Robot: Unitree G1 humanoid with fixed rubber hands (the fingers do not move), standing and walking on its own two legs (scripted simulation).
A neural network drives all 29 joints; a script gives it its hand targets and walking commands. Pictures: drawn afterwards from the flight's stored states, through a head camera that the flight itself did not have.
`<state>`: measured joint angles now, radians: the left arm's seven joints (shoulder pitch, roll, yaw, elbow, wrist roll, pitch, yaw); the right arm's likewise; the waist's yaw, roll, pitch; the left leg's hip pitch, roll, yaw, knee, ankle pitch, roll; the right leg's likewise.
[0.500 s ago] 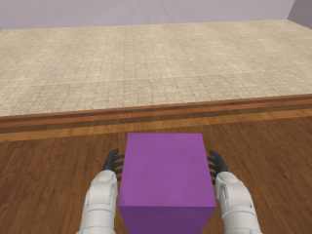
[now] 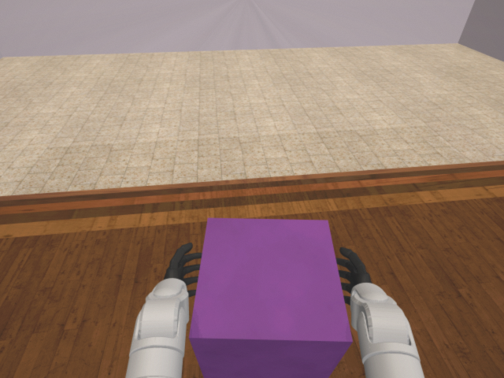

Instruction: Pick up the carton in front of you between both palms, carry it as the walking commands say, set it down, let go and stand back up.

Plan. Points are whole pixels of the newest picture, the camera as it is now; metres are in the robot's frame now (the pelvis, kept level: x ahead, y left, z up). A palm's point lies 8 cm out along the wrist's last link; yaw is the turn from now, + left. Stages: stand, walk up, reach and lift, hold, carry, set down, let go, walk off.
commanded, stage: reach and lift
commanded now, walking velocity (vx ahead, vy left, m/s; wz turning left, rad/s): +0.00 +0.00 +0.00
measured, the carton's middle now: (265, 306) +0.29 +0.00 -0.03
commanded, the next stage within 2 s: hold in 0.04 s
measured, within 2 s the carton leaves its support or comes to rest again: neither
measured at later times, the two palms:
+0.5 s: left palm (174, 284) +0.28 +0.15 +0.05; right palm (364, 288) +0.28 -0.15 +0.05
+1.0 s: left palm (174, 282) +0.28 +0.15 +0.05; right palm (363, 285) +0.28 -0.15 +0.05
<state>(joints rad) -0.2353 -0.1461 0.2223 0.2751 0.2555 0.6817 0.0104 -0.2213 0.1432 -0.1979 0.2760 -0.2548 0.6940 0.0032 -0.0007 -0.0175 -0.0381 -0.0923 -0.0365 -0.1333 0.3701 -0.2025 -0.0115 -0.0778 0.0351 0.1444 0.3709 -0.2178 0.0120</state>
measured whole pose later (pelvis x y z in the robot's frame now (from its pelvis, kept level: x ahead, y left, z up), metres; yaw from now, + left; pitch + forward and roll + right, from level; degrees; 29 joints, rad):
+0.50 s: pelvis -0.01 +0.00 +0.00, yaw +0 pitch -7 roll +0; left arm -0.30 -0.16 0.27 0.28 0.29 0.74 -0.01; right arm -0.30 0.16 -0.26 0.28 -0.28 0.77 0.02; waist 0.00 -0.01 -0.01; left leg -0.05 -0.03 -0.14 0.38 -0.20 -0.02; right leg -0.04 0.04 0.13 0.38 -0.21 0.01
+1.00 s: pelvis -0.01 +0.00 +0.00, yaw +0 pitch -6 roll +0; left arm -0.27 -0.15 0.24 0.22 0.28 0.75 0.00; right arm -0.27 0.16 -0.22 0.24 -0.27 0.77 0.02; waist 0.00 -0.01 0.00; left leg -0.05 -0.03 -0.13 0.35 -0.19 -0.01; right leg -0.04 0.04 0.13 0.36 -0.21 0.01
